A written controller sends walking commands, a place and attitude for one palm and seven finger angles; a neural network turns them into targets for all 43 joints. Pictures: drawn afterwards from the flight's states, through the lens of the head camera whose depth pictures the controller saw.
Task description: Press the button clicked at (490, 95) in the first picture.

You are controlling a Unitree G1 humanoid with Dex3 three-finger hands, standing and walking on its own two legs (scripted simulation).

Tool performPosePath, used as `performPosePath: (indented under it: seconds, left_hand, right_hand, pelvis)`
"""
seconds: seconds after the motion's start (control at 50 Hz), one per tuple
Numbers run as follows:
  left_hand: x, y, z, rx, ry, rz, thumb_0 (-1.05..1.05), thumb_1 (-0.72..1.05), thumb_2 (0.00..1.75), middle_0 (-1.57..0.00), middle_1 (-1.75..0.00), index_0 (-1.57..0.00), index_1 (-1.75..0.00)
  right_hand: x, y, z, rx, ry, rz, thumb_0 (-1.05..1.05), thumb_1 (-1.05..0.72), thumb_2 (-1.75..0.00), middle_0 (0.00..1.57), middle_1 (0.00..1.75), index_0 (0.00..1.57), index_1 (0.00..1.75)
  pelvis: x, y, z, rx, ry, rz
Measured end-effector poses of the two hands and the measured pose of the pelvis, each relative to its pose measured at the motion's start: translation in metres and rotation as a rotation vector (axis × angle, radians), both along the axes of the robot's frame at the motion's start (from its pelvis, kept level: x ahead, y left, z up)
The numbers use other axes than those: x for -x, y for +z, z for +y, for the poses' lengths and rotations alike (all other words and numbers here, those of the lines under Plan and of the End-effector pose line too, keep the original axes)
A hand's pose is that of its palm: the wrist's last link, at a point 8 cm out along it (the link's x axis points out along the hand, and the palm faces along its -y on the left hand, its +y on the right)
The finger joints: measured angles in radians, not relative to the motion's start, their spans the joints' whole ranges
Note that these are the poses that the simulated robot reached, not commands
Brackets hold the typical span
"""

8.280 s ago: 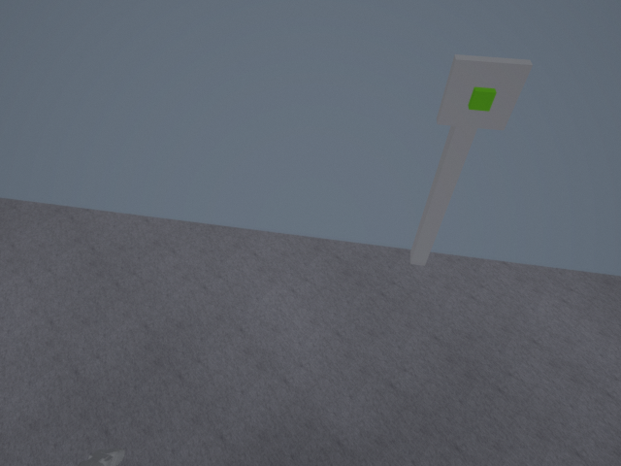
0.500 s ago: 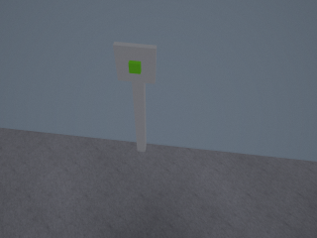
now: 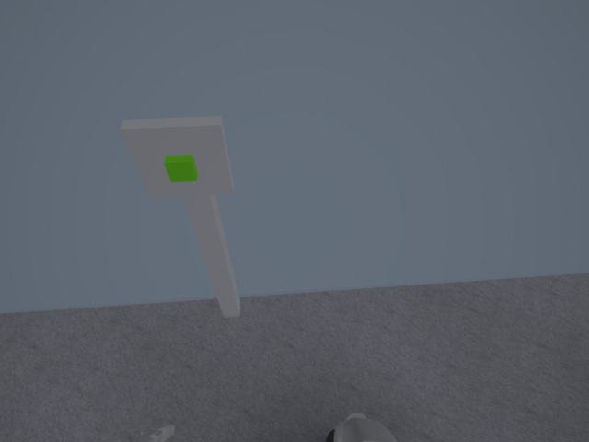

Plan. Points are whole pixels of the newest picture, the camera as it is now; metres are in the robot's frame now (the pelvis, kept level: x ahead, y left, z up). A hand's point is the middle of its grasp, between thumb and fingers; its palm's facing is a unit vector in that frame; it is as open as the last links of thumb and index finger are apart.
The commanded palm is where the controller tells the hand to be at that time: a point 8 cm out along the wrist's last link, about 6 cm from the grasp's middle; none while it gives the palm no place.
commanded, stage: take the last steps up to it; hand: left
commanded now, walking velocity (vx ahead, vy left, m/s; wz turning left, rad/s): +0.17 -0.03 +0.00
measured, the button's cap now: (181, 167) +0.61 +0.23 +0.00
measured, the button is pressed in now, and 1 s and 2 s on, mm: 0 0 0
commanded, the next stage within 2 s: come to a stop and stand still in 0.06 s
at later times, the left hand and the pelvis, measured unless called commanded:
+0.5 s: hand out of the picture +0.12 +0.17 -0.18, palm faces +0.10 -0.98 -0.18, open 7.3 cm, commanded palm none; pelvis +0.11 +0.00 +0.00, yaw +0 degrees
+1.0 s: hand out of the picture +0.07 +0.14 -0.16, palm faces +0.02 -0.98 -0.19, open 7.4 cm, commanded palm none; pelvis +0.07 -0.03 +0.01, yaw -1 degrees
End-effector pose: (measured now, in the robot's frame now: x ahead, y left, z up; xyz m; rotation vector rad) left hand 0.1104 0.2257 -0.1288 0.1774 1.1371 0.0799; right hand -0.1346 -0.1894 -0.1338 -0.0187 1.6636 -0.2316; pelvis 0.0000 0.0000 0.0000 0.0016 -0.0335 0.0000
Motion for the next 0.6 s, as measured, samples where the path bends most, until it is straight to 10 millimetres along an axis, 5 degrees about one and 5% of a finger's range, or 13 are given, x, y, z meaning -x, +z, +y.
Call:
performPosePath:
  seconds: [0.06,0.1,0.28,0.38,0.48,0.6]
  left_hand:
    - [-0.04,-0.005,-0.015,-0.016,-0.015,-0.064,0.01,0.91,0.89,-0.2,-0.3,-0.19,-0.3]
    - [-0.049,-0.005,-0.023,-0.016,0.0,-0.076,0.01,0.91,0.89,-0.2,-0.3,-0.19,-0.3]
    - [-0.029,0.009,-0.022,-0.054,0.095,0.067,-0.01,0.95,0.89,-0.21,-0.3,-0.2,-0.3]
    - [-0.017,0.003,-0.018,-0.035,0.121,0.137,0.0,0.94,0.89,-0.2,-0.3,-0.2,-0.3]
    - [-0.006,-0.015,-0.006,0.002,0.158,0.186,0.0,0.92,0.89,-0.2,-0.3,-0.2,-0.3]
    - [0.006,-0.017,0.007,0.008,0.163,0.234,0.01,0.91,0.89,-0.2,-0.3,-0.2,-0.3]
  right_hand:
    - [-0.012,-0.011,-0.007,-0.032,-0.026,0.058,0.0,-0.91,-0.9,0.2,0.3,0.2,0.3]
    - [-0.035,-0.015,-0.017,-0.035,-0.024,0.05,0.0,-0.91,-0.9,0.2,0.3,0.2,0.3]
    - [-0.208,-0.01,-0.058,0.024,0.095,-0.269,0.0,-0.91,-0.9,0.2,0.3,0.2,0.3]
    - [-0.275,-0.005,-0.062,0.063,0.139,-0.373,0.0,-0.94,-0.9,0.2,0.3,0.2,0.3]
    - [-0.314,0.0,-0.052,0.1,0.18,-0.431,0.0,-0.93,-0.9,0.19,0.3,0.2,0.3]
    - [-0.322,0.011,-0.028,0.097,0.213,-0.458,0.0,-0.92,-0.9,0.2,0.3,0.2,0.3]
  pelvis:
    - [-0.03,-0.013,-0.016,-0.011,-0.001,-0.004]
    - [-0.041,-0.013,-0.023,-0.005,0.005,-0.012]
    - [-0.084,0.009,-0.03,0.003,0.008,0.009]
    - [-0.099,0.008,-0.02,0.007,-0.004,0.003]
    - [-0.107,0.0,-0.004,0.025,0.001,-0.006]
    - [-0.101,0.005,0.005,0.014,-0.011,-0.002]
